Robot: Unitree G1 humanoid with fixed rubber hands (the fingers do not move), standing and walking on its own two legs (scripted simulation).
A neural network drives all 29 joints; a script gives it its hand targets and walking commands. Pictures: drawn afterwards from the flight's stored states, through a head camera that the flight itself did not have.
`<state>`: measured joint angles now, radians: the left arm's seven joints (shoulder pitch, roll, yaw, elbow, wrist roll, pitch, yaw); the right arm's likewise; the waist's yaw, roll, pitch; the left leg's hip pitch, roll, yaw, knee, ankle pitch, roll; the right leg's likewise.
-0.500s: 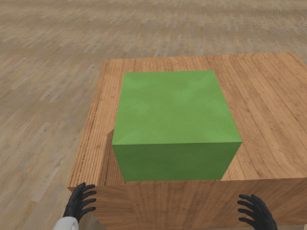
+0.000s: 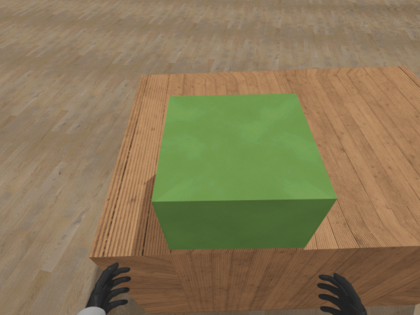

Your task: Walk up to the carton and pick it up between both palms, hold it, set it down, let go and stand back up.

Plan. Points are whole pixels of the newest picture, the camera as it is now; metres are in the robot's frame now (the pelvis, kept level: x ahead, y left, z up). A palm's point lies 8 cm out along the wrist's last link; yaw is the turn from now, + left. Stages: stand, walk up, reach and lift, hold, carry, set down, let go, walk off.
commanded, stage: set down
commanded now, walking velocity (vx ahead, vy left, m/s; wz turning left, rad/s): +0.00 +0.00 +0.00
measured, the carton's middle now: (234, 169) +0.45 -0.01 +0.00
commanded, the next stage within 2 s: let go in 0.68 s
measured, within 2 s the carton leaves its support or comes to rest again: neither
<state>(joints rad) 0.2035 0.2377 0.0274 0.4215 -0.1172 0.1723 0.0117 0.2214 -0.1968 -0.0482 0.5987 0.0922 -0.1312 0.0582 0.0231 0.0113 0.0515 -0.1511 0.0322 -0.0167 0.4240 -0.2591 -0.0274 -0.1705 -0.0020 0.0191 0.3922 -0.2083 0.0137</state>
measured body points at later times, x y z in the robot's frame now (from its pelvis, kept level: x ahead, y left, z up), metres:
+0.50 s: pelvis +0.00 +0.00 +0.00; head +0.03 +0.01 +0.45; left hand +0.18 +0.24 -0.08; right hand +0.16 -0.24 -0.09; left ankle -0.02 +0.13 -0.74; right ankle +0.00 -0.13 -0.74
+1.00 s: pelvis -0.01 +0.00 +0.00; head +0.00 -0.01 +0.45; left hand +0.17 +0.24 -0.07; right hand +0.15 -0.23 -0.09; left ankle -0.02 +0.13 -0.74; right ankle +0.00 -0.13 -0.74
